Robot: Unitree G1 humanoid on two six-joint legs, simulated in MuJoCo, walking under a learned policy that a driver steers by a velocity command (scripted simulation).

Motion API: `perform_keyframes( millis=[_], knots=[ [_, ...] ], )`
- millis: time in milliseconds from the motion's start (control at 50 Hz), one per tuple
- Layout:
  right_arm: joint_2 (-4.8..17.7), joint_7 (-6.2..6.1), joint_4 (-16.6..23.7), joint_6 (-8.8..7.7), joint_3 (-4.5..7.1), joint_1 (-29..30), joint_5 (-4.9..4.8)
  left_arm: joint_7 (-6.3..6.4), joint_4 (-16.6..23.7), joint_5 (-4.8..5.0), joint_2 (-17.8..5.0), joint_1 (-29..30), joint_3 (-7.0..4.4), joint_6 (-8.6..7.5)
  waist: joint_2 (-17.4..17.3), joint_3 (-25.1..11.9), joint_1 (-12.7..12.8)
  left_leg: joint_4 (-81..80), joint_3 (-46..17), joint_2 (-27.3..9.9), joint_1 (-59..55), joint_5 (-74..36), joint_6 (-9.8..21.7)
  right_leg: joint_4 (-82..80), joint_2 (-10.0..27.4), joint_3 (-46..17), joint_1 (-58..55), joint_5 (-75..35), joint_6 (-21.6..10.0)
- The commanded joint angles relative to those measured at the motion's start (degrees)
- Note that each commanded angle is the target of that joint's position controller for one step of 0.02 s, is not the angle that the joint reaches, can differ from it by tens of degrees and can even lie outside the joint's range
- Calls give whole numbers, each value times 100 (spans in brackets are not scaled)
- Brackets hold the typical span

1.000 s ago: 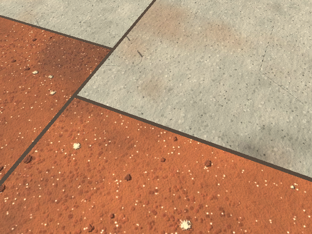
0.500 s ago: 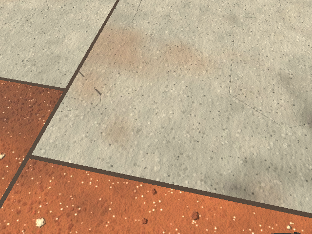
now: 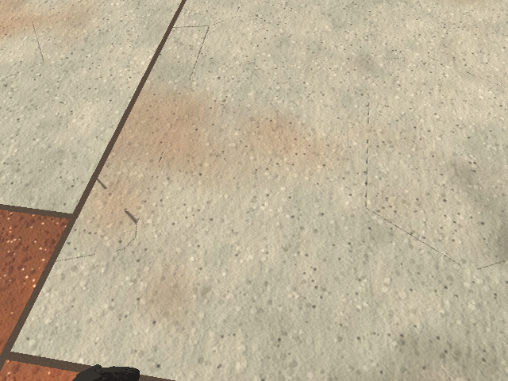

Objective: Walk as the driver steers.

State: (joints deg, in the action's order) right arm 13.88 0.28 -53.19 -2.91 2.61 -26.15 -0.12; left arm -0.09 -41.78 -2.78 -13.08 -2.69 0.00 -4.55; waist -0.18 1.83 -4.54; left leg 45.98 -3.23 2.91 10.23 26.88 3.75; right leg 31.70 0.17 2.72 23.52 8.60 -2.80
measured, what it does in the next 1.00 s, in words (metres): walks ahead: left foot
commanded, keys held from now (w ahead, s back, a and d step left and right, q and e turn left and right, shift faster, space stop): w+q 0.54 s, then w+e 0.46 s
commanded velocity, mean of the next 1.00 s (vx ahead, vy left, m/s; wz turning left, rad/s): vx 0.50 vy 0.00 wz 0.25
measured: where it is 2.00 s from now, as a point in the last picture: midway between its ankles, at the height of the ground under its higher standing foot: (191, 204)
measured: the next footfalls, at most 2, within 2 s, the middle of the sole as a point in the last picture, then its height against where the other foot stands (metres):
left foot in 0.48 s outside the picture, level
right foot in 1.04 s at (216, 305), level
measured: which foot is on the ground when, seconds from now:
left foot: up 0.00-0.46, down 0.48-1.00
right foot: down 0.00-0.46, up 0.48-1.00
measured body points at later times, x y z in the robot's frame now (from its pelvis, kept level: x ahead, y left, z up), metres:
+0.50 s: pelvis +0.24 +0.05 -0.01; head +0.28 +0.07 +0.43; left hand +0.14 +0.29 -0.15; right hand +0.51 -0.11 -0.11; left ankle +0.32 +0.13 -0.73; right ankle +0.09 -0.09 -0.70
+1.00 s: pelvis +0.50 +0.13 +0.00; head +0.53 +0.14 +0.45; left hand +0.60 +0.39 -0.12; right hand +0.54 -0.13 -0.14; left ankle +0.32 +0.14 -0.73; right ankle +0.66 +0.08 -0.71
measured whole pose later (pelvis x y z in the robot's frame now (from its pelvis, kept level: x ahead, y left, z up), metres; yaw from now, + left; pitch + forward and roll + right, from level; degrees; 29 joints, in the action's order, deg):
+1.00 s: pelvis +0.50 +0.13 +0.00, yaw +13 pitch +1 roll +1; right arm 13.1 -1.5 -54.5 -4.5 1.5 -22.3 1.5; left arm -2.6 -45.7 -1.7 -13.2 -6.6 -1.6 -1.1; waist 0.9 2.7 -2.4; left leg 11.2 8.7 4.6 -9.6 22.0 4.0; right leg 35.0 -0.2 5.6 31.4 5.6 -5.8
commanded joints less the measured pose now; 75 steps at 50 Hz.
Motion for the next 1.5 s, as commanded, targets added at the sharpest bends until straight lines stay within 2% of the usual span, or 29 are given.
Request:
perform_keyframes(
  millis=[20, 60, 100, 240, 360, 420, 460, 480, 500, 520, 540, 560, 600, 620, 700, 780, 920, 980, 1020, 1040, 1060, 1080, 1100, 1140, 1160, 1200, 1260, 1420, 1500],
  knots=[
    [627, 13, 498, 15, 176, 145, 87, 58, -64, 102, -793, -1317, -316, 51, 449, -404, 679, 2080, -112, -457, 2727, -340, 162, -1865, 2102, -2813, -2438, 1738, -758],
    [490, 99, 505, 109, 187, 313, 159, 64, -108, 116, -539, -1102, -256, -27, 636, -44, 479, 1838, -10, -685, 2454, -769, 37, -2145, 1659, -1673, -1769, 587, -533],
    [392, 175, 549, 217, 183, 384, 203, 69, -212, 148, -541, -1207, -273, -132, 634, -68, 382, 1892, 62, -712, 2375, -1070, -62, -2240, 1514, -1086, -1634, -268, -513],
    [254, 338, 1052, 286, 116, 1675, 201, 60, -550, 162, -608, -1673, -349, -187, 448, 182, 476, 844, 278, -804, 3081, -2311, -232, -2366, 1373, 176, -1933, -1339, -569],
    [259, 437, 1470, 260, 24, 2666, 239, 110, -795, 155, -881, -2083, -434, -103, 426, 384, 717, -704, 895, -637, 2568, -2277, 93, -2112, 1552, 782, -2490, -2046, -436],
    [382, 373, 1479, 266, 83, 2450, 273, 155, -885, 139, -1096, -2135, -480, 17, 572, 113, 548, -991, 1227, -172, 1884, -1403, 427, -1093, 1596, 1097, -2919, -4322, -326],
    [594, 276, 1136, 184, 224, 1237, 303, 161, -875, 159, -1240, -2087, -508, 134, 460, -630, -2, -1503, 1224, 265, 376, -1263, 740, 845, 1523, 1261, -2642, -4686, -231],
    [1009, 176, 849, 152, 390, 267, 366, 148, -733, 144, -1135, -2058, -470, 143, -22, -1236, -407, -1818, 288, -279, -1146, -920, 1014, 2495, 1370, 1289, -1496, -3099, -37],
    [1742, 99, 942, 168, 552, 425, 297, 19, -287, 172, -378, -2254, -312, 101, -1437, -1645, 54, -2151, -2745, -2082, -2923, -887, 1815, 4510, 302, 1066, 1197, 2165, 343],
    [1731, 59, 1043, 244, 563, 112, 131, -1, -95, 131, -898, -1498, -409, 36, -610, -1905, -360, -2893, -4005, -2311, -2971, -1093, 2018, 5094, -18, -211, 1896, 2211, 371],
    [1549, 3, 918, 265, 516, 393, 105, -24, 42, 202, -843, -1091, -388, -29, -337, -1038, -202, -2940, -2951, -2158, -2418, -1614, 1842, 4908, 353, -414, 2262, 1540, 294],
    [1106, -23, 887, 234, 395, 708, 76, -18, -98, 235, -746, -1302, -334, -83, -41, -556, 102, -3010, -2206, -1957, -1570, -2362, 1568, 4288, 594, -350, 1896, 1071, 242],
    [618, -35, 901, 107, 215, 1182, 72, -31, -365, 94, -649, -1723, -313, 68, 32, -317, 564, -3233, -1217, -1459, -552, -3408, 1178, 3608, 777, -347, 954, 928, 269],
    [539, -11, 864, 21, 169, 1172, 74, -58, -474, 50, -603, -1891, -308, 180, -45, -378, 629, -3327, -968, -1386, -347, -3710, 1121, 3485, 768, -309, 657, 901, 280],
    [760, 37, 575, -169, 203, 752, 82, -162, -420, 114, -528, -1448, -325, 338, -133, -29, 543, -3753, -364, -1256, -321, -3816, 890, 2930, 759, -264, 1104, 191, 245],
    [696, 16, 425, -217, 150, 496, 101, -184, -273, 181, -513, -759, -339, 328, -223, 242, 309, -3926, 141, -1196, -723, -3738, 543, 2109, 505, -489, 1647, -585, 171],
    [601, -152, 93, -243, 40, 127, 133, -275, 42, 112, -321, 156, -217, 265, -241, 483, 77, -3745, 836, -1416, -1643, -4995, 334, 538, 175, 181, 1517, -857, -88],
    [844, -244, 18, -205, 64, 220, 167, -242, -8, 109, -434, -257, -261, 272, -511, 104, 362, -2681, 1097, -1528, -2036, -7573, 186, 306, -296, 582, 728, -26, -429],
    [1023, -274, 54, -121, 105, 355, 208, -194, -316, 79, -682, -1366, -384, 233, -609, -512, 856, -1000, 1206, -1582, -1848, -8039, 177, 41, -594, 549, -468, 410, -736],
    [1074, -260, 165, -112, 109, 559, 164, -148, -556, 1, -916, -2244, -503, 194, -394, -937, 1344, 407, 1325, -1456, -963, -6842, 124, -421, -379, 60, -1794, 265, -1015],
    [661, -187, 470, -176, 7, 478, 91, -54, -595, -23, -1574, -2701, -702, 221, 619, -1509, 1326, 2539, 1456, -781, 813, -3299, -55, -486, 1150, -2069, -3340, 281, -1642],
    [619, -97, 703, -223, 27, 480, 80, -78, -534, 148, -1747, -2376, -746, 262, 1172, -1862, 982, 3923, 482, 262, 2647, 381, -186, -1226, 2036, -4758, -4206, -413, -2444],
    [722, -61, 767, -271, 15, 934, 179, -77, -562, 296, -1526, -2091, -725, 290, 291, -1158, 983, 3795, -156, -291, 3160, -225, -116, -1365, 1810, -3877, -3683, -158, -2211],
    [710, -29, 835, -332, 7, 1091, 125, -50, -515, 254, -961, -1558, -576, 298, -278, -103, 567, 2806, -4, -690, 2815, -822, -192, -1736, 1344, -2749, -2128, -709, -1681],
    [681, -29, 853, -230, -3, 1056, 221, -22, -514, 279, -851, -1431, -533, 267, -255, 46, 397, 2467, 13, -787, 2514, -841, -308, -1822, 1070, -2368, -1643, -1133, -1532],
    [556, 13, 862, -15, -37, 897, 315, -24, -514, 291, -891, -1436, -519, 166, -17, -76, 262, 2041, 134, -824, 2158, -908, -488, -1912, 767, -1944, -1272, -1612, -1449],
    [508, 45, 1095, 85, -56, 1356, 302, -30, -553, 293, -1119, -1661, -581, 104, 143, -8, 340, 1257, 314, -852, 2358, -1422, -685, -2045, 527, -1748, -1115, -1724, -1359],
    [534, 92, 1666, 15, -130, 2915, 200, 26, -608, 232, -1183, -2429, -622, 179, 392, -4, 1002, -726, 310, -536, 2754, -2520, -684, -1566, 493, -2114, -2185, -2160, -1016],
    [718, 85, 1590, -90, -91, 2463, 190, 101, -542, 179, -1236, -2177, -606, 130, 494, -89, 702, -1538, 278, -358, 1602, -2205, -328, -1167, 743, -2245, -2271, -2747, -736]
  ],
)
Velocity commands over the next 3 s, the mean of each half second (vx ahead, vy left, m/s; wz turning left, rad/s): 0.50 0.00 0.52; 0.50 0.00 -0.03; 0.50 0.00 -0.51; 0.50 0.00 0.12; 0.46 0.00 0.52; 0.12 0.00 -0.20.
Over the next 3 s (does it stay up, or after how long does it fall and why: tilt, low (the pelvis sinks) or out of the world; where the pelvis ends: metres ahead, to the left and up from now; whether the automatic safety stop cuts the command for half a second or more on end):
stays up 1.35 0.23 0.01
